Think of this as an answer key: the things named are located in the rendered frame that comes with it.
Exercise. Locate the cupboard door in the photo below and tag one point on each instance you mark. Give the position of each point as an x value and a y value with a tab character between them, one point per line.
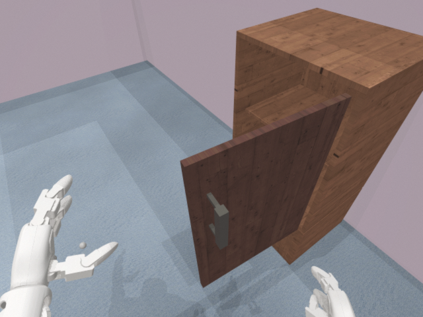
265	179

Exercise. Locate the robot right hand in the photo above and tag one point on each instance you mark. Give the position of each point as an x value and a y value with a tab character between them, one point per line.
335	304

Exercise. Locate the robot left hand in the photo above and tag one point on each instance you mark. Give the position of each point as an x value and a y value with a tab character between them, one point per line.
32	264

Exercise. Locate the robot left forearm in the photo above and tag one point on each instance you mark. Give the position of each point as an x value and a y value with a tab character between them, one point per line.
26	301

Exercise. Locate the handle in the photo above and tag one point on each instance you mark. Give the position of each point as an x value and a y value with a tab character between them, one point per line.
221	218

